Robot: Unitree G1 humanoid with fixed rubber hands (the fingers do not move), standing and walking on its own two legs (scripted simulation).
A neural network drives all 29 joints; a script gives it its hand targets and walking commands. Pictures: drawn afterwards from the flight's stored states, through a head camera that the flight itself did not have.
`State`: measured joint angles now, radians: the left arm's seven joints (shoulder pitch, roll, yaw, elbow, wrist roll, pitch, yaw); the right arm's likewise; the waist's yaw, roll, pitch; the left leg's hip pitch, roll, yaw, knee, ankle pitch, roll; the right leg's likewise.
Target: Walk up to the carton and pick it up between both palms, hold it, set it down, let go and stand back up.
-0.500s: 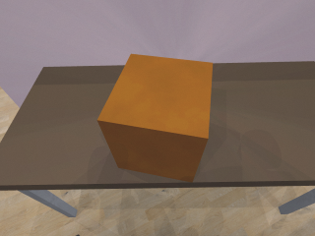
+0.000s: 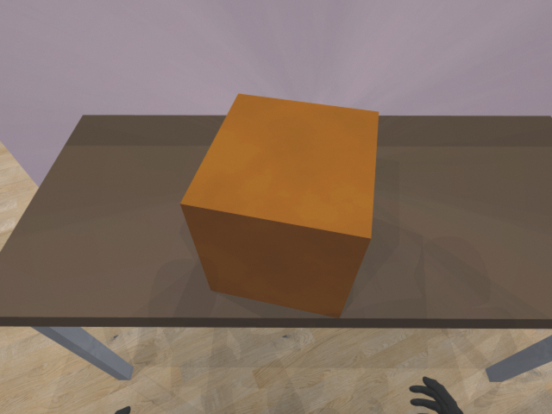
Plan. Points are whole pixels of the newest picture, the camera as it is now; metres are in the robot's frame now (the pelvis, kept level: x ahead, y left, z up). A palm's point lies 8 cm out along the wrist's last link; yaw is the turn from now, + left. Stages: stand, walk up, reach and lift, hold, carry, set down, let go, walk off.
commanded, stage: walk up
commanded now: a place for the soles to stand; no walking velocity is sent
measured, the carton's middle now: (289, 207) +0.44 -0.01 +0.02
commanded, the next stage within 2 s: reach and lift in 1.00 s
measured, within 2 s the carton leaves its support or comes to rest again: neither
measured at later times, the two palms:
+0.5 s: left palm out of the picture +0.03 +0.26 -0.10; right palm out of the picture +0.05 -0.25 -0.11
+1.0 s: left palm out of the picture +0.00 +0.26 -0.11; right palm out of the picture +0.06 -0.24 -0.11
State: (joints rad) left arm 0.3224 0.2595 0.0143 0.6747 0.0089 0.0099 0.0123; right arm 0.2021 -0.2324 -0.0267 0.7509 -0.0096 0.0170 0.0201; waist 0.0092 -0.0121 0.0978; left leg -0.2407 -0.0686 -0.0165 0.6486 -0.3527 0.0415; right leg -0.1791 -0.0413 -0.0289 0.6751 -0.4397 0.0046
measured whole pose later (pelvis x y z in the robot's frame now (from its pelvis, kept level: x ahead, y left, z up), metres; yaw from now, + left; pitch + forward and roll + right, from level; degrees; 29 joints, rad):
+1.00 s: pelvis -0.02 +0.00 +0.01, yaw +4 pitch -3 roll -1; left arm 0.36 0.25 0.01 0.78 0.02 0.00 0.01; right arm 0.28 -0.22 -0.02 0.83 -0.01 0.01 0.00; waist 0.01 0.00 0.06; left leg -0.26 -0.08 -0.09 0.60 -0.28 0.04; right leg -0.14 -0.04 -0.11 0.56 -0.36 0.01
